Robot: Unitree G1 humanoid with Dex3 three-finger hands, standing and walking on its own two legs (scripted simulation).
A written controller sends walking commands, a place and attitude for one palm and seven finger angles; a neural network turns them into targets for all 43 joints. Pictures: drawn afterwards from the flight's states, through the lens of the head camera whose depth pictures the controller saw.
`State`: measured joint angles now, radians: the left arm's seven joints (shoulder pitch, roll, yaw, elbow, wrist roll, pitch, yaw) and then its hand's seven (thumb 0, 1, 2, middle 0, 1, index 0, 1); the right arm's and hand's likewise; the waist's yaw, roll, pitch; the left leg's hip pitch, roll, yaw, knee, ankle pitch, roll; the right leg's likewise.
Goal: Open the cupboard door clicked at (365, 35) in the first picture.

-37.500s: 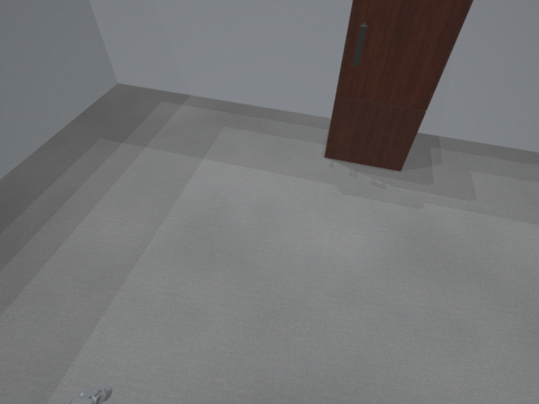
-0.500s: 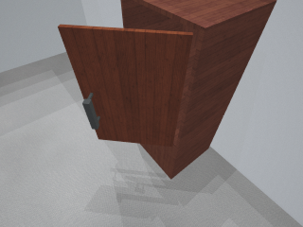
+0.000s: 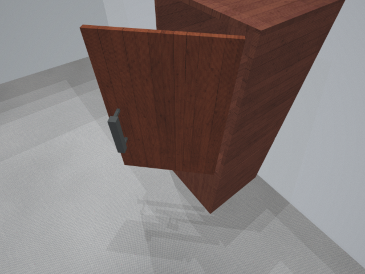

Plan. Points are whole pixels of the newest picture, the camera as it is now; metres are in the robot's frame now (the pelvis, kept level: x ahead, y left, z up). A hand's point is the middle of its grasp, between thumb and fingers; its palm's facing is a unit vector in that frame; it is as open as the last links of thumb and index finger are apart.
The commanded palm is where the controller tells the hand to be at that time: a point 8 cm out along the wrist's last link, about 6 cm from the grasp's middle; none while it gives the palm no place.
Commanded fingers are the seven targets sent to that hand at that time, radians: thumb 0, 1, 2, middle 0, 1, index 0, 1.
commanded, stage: raise the hand with hooked fingers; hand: left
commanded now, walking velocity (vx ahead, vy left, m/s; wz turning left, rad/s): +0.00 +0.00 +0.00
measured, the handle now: (120, 131) +0.56 +0.26 -0.09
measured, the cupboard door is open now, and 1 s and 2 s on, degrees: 45 45 45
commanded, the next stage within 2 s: none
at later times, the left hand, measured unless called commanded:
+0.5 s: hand out of the picture +0.13 +0.21 -0.08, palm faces +0.10 -0.99 -0.06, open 9.4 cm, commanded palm +0.14 +0.25 -0.07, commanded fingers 0.00 0.22 0.61 -0.25 -0.74 -0.25 -0.74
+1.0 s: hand (84, 248) +0.19 +0.25 -0.09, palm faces -0.06 -1.00 -0.05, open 12.4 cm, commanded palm +0.17 +0.30 -0.07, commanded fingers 0.00 -0.36 0.36 -0.29 -1.11 -0.29 -1.11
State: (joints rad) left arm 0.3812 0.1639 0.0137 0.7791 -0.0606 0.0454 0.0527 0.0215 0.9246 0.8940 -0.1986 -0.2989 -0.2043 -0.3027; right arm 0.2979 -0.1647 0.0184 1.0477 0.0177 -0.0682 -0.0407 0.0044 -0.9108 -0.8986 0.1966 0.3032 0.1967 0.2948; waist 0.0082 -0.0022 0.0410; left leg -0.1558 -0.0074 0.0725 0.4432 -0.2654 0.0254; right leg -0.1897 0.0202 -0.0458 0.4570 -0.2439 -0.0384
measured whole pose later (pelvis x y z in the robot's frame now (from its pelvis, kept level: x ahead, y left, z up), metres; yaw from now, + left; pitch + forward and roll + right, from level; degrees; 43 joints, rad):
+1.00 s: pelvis -0.05 +0.02 -0.12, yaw +2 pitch +19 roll -3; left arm 0.22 0.33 0.29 0.22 -0.33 -0.44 -0.47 0.00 -0.14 0.45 -0.27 -0.96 -0.27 -0.97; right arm 0.24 -0.29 -0.01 0.57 0.05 -0.22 -0.05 0.01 -0.90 -0.90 0.20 0.30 0.20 0.30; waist -0.02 0.01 -0.14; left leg -1.06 0.01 0.02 1.29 -0.55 0.06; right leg -1.04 -0.01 -0.12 1.22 -0.51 -0.03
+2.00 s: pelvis -0.05 +0.02 -0.11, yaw +1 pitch +20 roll -4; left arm 0.03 0.44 0.43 0.38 -0.38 -0.38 -0.61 -0.01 -0.50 0.30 -0.30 -1.20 -0.30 -1.20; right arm 0.25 -0.29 0.03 0.52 0.05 -0.21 -0.03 0.01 -0.90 -0.90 0.20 0.30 0.20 0.30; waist -0.03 0.01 -0.14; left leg -1.08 0.02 0.01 1.28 -0.55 0.06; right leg -1.05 0.00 -0.12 1.20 -0.49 -0.03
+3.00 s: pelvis -0.05 +0.03 -0.12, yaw +0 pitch +25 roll -5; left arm -0.58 0.58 0.49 0.91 -0.23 -0.40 -0.60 -0.01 -0.50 0.30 -0.30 -1.20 -0.30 -1.20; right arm 0.29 -0.31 0.04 0.59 0.03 -0.08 -0.03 0.01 -0.90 -0.90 0.20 0.30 0.20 0.30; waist -0.10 0.01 -0.13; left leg -1.19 0.02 0.02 1.32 -0.56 0.07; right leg -1.16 0.01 -0.11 1.22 -0.49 -0.02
